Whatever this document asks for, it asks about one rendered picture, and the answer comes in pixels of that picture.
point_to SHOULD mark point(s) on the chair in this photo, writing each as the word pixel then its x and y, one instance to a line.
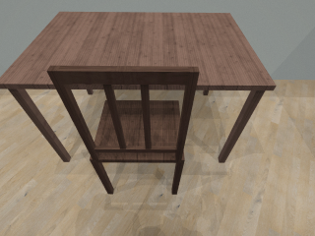
pixel 131 131

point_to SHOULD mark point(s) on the table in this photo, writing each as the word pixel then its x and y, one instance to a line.
pixel 213 42

